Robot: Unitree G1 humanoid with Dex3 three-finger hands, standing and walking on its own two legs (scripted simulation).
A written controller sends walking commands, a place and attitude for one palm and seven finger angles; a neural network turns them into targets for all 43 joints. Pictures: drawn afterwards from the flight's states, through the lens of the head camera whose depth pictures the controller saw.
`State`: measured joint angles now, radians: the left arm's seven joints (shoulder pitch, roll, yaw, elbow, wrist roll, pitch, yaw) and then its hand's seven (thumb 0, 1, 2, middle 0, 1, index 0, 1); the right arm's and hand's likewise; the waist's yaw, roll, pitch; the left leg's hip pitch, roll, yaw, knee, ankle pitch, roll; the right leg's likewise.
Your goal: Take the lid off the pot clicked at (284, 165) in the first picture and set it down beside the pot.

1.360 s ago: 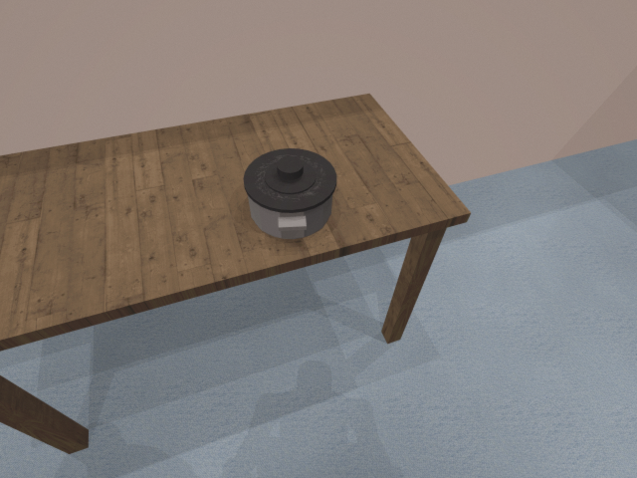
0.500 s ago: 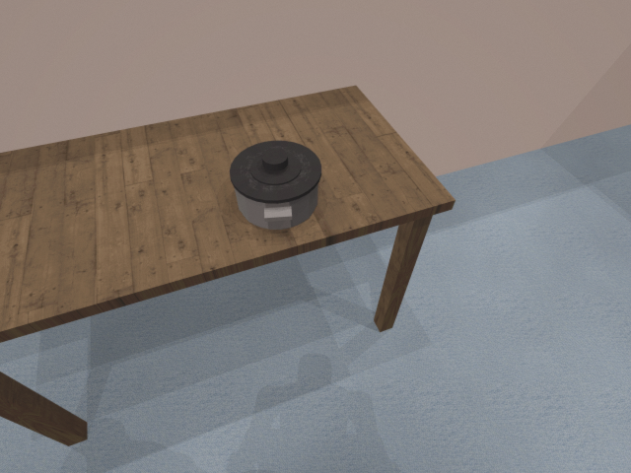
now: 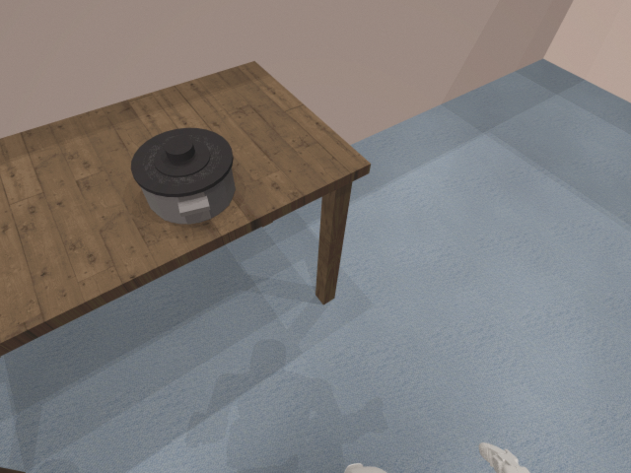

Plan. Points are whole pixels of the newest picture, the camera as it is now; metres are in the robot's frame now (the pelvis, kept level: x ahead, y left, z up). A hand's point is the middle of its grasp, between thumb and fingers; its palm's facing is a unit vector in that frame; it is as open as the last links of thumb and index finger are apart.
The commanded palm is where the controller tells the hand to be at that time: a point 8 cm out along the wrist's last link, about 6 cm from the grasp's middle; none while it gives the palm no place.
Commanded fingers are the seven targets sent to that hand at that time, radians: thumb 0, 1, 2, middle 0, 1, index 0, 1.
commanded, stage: walk to a spot facing it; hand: left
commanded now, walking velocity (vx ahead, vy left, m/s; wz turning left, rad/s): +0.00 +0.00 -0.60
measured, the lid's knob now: (179, 149) +0.62 +0.30 +0.00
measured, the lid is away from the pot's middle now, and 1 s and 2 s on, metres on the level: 0.00 0.00 0.00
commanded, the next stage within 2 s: turn to face it in 1.86 s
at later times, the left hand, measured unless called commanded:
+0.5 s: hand out of the picture +0.11 +0.13 -0.15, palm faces -0.28 -0.93 -0.25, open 7.4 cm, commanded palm none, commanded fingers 0.00 0.90 0.90 -0.20 -0.30 -0.20 -0.30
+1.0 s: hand (275, 425) +0.20 +0.07 -0.14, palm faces -0.57 -0.77 -0.27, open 7.4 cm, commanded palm none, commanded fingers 0.00 0.90 0.90 -0.20 -0.30 -0.20 -0.30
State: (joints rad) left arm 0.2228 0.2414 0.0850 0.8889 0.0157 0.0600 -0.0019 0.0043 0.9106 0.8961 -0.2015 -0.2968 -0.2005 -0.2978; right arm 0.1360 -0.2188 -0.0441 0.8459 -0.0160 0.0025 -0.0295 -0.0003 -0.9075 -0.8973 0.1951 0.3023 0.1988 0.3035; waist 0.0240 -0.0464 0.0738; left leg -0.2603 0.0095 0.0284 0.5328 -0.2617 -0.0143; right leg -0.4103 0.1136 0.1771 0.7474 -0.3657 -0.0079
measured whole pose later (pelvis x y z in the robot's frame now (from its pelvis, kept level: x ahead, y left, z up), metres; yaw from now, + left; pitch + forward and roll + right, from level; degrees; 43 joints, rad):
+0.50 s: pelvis -0.01 -0.04 +0.01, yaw -19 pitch +0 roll +2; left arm 0.25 0.22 0.05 0.84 0.02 0.05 -0.01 0.00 0.91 0.90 -0.20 -0.30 -0.20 -0.30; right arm 0.16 -0.26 -0.05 0.86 -0.02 0.06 -0.01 0.00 -0.91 -0.90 0.19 0.30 0.20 0.30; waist 0.02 -0.01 0.12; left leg -0.46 0.04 0.00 0.94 -0.42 -0.07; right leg -0.31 0.10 0.11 0.51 -0.19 -0.07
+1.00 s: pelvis -0.02 -0.04 +0.00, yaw -37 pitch +0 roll +0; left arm 0.17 0.27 0.07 0.82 0.01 0.05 -0.05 0.01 0.91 0.90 -0.20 -0.30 -0.20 -0.30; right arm 0.25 -0.22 -0.03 0.85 -0.03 0.01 0.00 0.00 -0.90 -0.90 0.20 0.30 0.20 0.30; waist 0.00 0.02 0.08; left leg -0.26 0.14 0.15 0.60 -0.33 -0.05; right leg -0.31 -0.02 -0.03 0.59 -0.29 0.01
